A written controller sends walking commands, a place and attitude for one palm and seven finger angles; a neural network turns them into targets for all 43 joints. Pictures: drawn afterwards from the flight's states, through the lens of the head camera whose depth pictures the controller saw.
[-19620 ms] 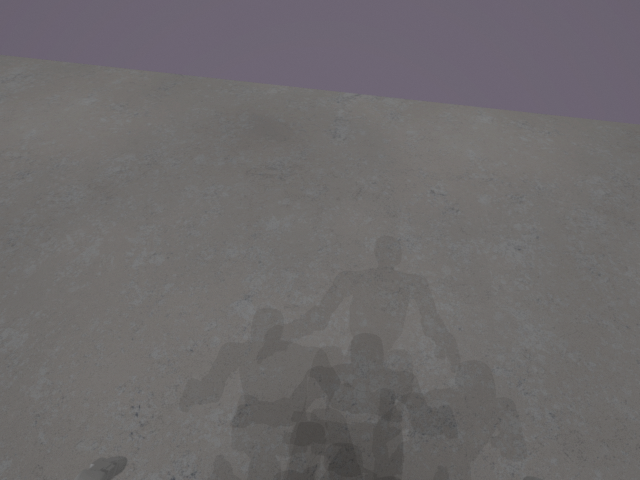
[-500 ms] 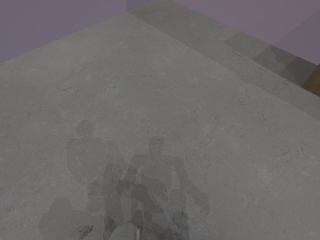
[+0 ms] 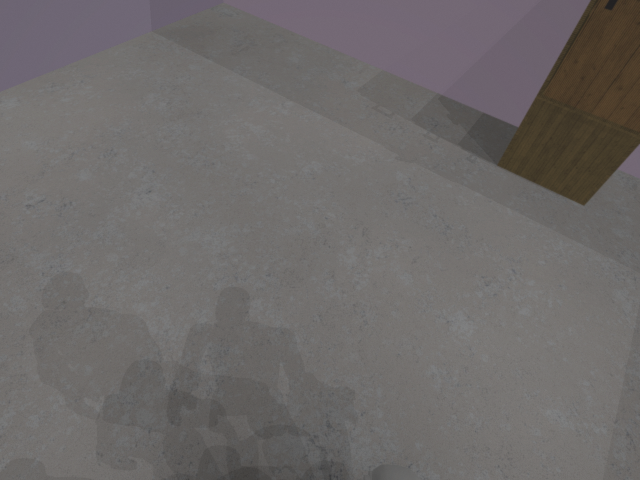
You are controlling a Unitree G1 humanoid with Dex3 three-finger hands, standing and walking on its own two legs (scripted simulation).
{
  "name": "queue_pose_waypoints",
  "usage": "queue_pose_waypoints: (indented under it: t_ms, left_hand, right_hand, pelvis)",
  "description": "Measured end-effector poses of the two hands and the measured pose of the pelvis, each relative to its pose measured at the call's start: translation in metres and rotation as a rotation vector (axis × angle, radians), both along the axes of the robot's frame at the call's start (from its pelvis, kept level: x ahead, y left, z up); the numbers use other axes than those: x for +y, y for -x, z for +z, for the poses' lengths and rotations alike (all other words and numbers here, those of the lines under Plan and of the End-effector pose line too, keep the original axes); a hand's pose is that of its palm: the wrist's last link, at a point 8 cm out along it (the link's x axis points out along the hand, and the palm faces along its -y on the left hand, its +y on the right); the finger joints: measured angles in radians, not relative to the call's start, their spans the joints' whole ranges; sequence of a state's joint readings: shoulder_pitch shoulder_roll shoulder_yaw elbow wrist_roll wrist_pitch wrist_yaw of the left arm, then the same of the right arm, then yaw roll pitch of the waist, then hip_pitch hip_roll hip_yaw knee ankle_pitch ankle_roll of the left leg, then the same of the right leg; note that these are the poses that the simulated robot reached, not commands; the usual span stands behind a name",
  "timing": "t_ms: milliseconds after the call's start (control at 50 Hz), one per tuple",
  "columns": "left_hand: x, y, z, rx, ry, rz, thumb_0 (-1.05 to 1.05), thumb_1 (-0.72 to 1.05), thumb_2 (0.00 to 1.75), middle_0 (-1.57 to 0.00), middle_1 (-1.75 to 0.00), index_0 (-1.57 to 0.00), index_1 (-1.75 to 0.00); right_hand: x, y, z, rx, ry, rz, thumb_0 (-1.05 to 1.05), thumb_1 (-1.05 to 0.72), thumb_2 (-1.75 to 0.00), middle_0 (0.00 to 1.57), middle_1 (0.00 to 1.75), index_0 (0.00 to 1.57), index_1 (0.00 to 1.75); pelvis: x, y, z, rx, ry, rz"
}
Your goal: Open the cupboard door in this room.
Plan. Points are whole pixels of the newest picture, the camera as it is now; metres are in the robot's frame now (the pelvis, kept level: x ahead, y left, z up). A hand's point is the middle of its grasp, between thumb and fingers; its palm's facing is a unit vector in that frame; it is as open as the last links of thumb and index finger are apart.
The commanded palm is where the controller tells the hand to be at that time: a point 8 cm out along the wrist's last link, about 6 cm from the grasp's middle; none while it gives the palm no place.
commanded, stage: turn or walk to find it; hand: left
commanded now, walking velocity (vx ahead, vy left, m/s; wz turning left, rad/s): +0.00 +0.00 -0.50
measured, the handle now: out of the picture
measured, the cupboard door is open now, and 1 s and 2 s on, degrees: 0 0 0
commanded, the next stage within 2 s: stand and wait in 1.70 s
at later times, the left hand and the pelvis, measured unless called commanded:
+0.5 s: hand out of the picture +0.11 +0.10 -0.16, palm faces -0.21 -0.95 -0.21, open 7.4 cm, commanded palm none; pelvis +0.06 -0.08 +0.00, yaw -14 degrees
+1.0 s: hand (294, 303) +0.42 +0.07 -0.17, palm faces -0.37 -0.91 -0.20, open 7.4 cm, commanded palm none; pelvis +0.28 -0.08 +0.00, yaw -25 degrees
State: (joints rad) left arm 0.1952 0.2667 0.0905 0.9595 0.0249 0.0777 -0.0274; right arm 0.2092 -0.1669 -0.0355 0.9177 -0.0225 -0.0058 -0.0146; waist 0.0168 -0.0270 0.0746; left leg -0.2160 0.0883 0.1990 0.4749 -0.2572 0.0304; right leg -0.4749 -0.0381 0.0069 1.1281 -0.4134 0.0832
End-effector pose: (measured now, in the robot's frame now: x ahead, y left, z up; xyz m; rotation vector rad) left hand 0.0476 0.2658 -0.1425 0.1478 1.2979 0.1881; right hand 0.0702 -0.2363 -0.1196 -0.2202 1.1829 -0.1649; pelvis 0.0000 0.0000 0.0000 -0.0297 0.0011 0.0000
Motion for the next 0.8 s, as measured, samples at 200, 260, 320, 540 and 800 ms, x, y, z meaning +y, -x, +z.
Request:
queue_pose_waypoints:
  t_ms: [200, 260, 320, 540, 800]
  left_hand:
    - [-0.065, -0.074, 0.009, -0.087, -0.014, -0.222, 0.01, 0.91, 0.9, -0.19, -0.29, -0.19, -0.3]
    - [-0.088, -0.09, 0.01, -0.154, -0.024, -0.253, 0.01, 0.91, 0.9, -0.19, -0.29, -0.19, -0.3]
    - [-0.104, -0.087, 0.017, -0.148, -0.022, -0.254, 0.0, 0.91, 0.9, -0.2, -0.3, -0.2, -0.3]
    - [-0.119, -0.063, 0.014, 0.101, -0.001, -0.253, 0.0, 0.9, 0.9, -0.2, -0.3, -0.2, -0.3]
    - [-0.092, -0.158, -0.024, 0.282, 0.013, -0.265, 0.01, 0.91, 0.9, -0.2, -0.3, -0.2, -0.3]
  right_hand:
    - [-0.044, 0.097, -0.034, 0.137, -0.062, -0.22, 0.01, -0.9, -0.9, 0.2, 0.3, 0.2, 0.3]
    - [-0.063, 0.117, -0.048, 0.2, -0.073, -0.253, 0.01, -0.9, -0.9, 0.2, 0.3, 0.2, 0.3]
    - [-0.077, 0.11, -0.041, 0.211, -0.079, -0.269, 0.01, -0.91, -0.9, 0.19, 0.3, 0.2, 0.3]
    - [-0.108, -0.006, -0.018, 0.014, -0.058, -0.266, 0.01, -0.91, -0.9, 0.19, 0.3, 0.19, 0.3]
    - [-0.088, -0.186, -0.019, -0.169, -0.013, -0.234, 0.01, -0.91, -0.9, 0.2, 0.3, 0.2, 0.3]
  pelvis:
    - [-0.035, 0.001, -0.012, 0.0, -0.03, -0.132]
    - [-0.05, -0.004, -0.02, -0.007, -0.027, -0.146]
    - [-0.061, -0.014, -0.011, -0.013, -0.04, -0.18]
    - [-0.08, -0.077, 0.001, -0.001, -0.041, -0.259]
    - [-0.065, -0.204, -0.025, -0.012, -0.02, -0.367]
